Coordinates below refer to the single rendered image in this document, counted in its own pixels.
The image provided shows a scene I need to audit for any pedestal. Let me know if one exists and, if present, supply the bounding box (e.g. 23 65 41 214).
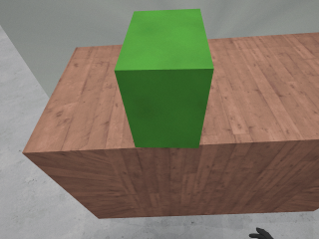
22 32 319 219

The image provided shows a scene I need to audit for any robot right hand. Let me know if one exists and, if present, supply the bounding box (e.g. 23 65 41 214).
248 227 273 239

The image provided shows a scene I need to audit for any carton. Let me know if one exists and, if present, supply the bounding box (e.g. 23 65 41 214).
114 8 214 148

